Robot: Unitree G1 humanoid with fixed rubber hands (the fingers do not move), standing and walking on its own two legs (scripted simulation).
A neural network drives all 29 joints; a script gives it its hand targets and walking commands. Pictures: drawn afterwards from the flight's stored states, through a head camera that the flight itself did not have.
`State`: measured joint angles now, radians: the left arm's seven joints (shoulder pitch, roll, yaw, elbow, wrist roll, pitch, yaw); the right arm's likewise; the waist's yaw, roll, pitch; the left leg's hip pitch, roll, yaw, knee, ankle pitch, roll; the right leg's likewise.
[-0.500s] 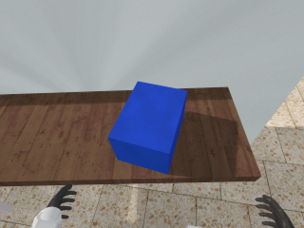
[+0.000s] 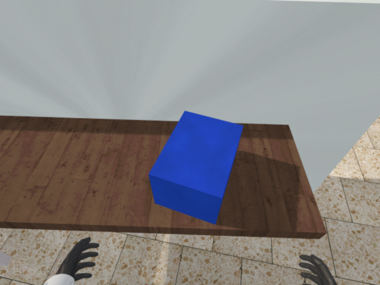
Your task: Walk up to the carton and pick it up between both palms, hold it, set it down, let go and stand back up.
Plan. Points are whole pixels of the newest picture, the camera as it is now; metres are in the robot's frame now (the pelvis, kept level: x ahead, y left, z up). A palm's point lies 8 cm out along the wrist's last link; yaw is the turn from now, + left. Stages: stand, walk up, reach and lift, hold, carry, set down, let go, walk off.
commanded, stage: reach and lift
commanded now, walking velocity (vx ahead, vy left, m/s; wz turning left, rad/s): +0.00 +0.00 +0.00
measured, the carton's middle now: (199, 164) +0.44 +0.01 -0.05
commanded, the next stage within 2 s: none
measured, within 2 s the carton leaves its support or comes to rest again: neither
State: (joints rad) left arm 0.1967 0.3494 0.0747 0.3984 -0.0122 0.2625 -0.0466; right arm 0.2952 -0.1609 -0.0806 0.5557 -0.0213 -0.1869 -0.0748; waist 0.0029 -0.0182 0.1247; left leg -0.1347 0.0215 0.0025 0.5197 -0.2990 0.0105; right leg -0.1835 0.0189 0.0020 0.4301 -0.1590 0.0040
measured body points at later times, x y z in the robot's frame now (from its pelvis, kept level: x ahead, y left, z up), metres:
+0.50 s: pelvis +0.01 +0.00 +0.01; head +0.03 +0.01 +0.45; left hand +0.18 +0.29 -0.03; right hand +0.15 -0.19 -0.04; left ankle +0.00 +0.11 -0.74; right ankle +0.05 -0.13 -0.74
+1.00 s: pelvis +0.02 +0.00 +0.00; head +0.04 +0.03 +0.45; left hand +0.20 +0.28 +0.00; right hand +0.18 -0.15 +0.00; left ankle +0.00 +0.11 -0.74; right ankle +0.05 -0.13 -0.74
